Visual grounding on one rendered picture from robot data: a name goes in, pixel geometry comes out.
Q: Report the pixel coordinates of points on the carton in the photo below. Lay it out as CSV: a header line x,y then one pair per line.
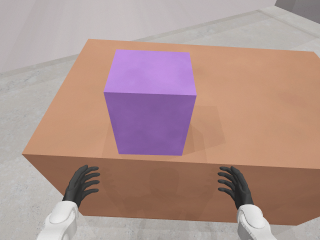
x,y
150,97

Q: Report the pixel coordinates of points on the robot right forearm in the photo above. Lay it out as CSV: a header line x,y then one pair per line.
x,y
252,225

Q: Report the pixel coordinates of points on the right robot hand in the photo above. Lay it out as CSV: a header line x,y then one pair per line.
x,y
240,192

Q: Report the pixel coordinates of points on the pedestal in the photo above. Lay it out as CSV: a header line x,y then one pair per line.
x,y
256,109

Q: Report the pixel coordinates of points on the robot left forearm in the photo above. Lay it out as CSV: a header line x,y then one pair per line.
x,y
61,223

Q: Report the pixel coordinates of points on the left robot hand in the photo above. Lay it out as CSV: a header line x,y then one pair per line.
x,y
75,192

